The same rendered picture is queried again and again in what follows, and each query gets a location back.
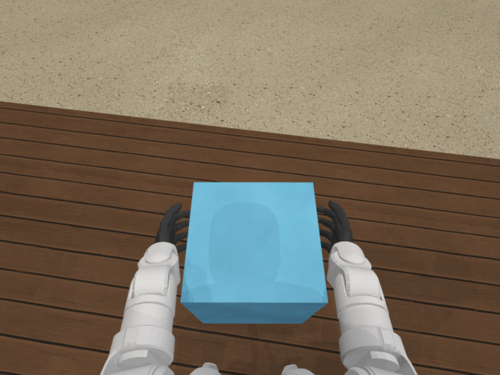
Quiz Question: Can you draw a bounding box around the robot left shin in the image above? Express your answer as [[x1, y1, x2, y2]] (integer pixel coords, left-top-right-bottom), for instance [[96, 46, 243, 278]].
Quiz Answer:
[[202, 362, 219, 371]]

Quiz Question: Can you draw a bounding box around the robot left forearm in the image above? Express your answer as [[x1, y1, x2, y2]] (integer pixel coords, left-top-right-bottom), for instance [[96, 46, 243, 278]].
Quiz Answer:
[[100, 242, 180, 375]]

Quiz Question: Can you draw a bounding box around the carton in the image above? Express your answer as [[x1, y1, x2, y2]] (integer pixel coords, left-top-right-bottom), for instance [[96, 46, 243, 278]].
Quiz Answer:
[[180, 182, 328, 323]]

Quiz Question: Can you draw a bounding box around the robot right forearm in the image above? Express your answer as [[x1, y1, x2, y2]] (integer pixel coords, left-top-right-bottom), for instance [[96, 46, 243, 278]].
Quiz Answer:
[[327, 241, 418, 375]]

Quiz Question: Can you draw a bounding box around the left robot hand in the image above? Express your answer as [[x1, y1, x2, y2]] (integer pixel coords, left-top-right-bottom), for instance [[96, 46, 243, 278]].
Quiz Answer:
[[154, 203, 191, 253]]

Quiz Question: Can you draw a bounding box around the right robot hand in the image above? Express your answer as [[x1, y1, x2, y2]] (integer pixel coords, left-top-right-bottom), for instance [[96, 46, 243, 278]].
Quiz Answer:
[[316, 201, 354, 253]]

